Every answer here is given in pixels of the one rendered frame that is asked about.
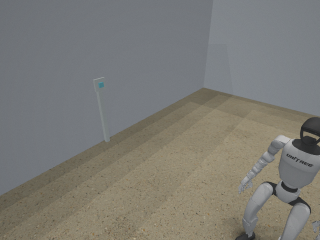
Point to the robot right upper arm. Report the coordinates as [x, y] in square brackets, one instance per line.
[278, 143]

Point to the panel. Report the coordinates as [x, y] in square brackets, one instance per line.
[101, 105]

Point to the right robot forearm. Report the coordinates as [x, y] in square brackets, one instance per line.
[259, 165]

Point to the right robot hand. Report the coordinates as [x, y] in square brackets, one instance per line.
[244, 182]

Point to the humanoid robot torso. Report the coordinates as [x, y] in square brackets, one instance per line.
[296, 170]

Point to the robot right shin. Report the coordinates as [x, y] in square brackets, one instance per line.
[248, 228]

